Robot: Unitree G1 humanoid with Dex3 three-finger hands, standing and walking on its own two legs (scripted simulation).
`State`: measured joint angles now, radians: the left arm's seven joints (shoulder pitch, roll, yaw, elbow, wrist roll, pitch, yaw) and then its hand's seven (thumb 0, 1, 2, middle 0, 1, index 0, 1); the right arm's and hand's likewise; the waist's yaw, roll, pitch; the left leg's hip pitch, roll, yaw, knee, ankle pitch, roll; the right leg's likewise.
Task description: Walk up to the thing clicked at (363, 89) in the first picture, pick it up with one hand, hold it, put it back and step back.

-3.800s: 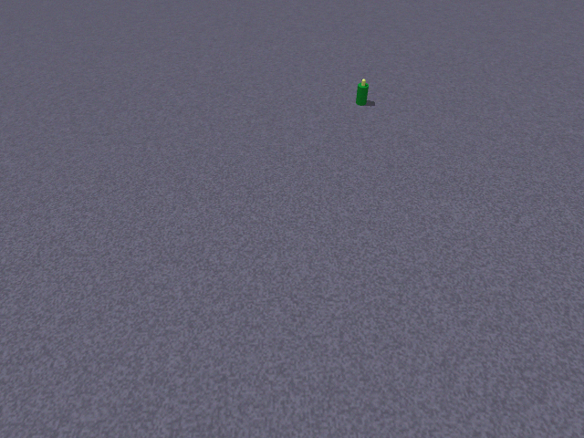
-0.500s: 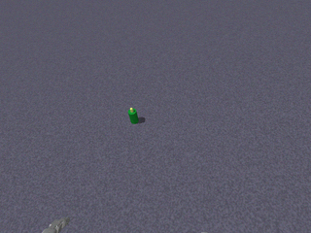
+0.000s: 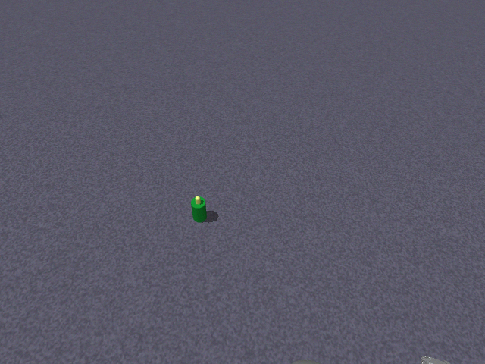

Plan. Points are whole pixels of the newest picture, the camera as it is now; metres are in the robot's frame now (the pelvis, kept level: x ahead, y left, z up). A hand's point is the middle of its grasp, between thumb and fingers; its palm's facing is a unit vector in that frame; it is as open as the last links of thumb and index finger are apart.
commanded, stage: walk up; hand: left
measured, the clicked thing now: (198, 207) +0.86 +0.22 -0.68
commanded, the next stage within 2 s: none
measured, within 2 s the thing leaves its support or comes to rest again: neither
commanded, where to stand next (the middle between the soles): +0.51 +0.01 m, yaw -1 degrees
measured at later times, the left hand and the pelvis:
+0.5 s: hand (132, 294) +0.26 +0.24 -0.11, palm faces -0.02 -0.91 -0.41, open 7.4 cm; pelvis +0.18 -0.03 +0.00, yaw +0 degrees
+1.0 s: hand (133, 232) +0.41 +0.28 -0.14, palm faces -0.10 -0.93 -0.36, open 7.4 cm; pelvis +0.34 +0.01 +0.00, yaw -1 degrees
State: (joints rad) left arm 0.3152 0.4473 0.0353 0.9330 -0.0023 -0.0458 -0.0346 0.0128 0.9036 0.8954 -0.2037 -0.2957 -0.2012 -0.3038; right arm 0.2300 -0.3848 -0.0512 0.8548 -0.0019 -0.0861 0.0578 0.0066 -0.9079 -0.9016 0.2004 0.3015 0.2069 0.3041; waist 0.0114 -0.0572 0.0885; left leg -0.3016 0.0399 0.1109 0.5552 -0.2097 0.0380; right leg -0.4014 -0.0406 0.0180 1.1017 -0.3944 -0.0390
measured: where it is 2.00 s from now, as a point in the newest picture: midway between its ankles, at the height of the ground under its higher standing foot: (242, 300)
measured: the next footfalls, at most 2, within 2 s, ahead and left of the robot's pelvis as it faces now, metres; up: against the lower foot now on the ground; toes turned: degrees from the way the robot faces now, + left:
right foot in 0.30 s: +0.26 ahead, -0.16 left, +0.00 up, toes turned -5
left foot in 0.70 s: +0.40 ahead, +0.13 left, +0.00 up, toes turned +6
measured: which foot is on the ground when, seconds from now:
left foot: down 0.00-0.32, up 0.34-0.68, down 0.70-1.00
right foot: up 0.00-0.28, down 0.30-0.72, up 0.74-1.00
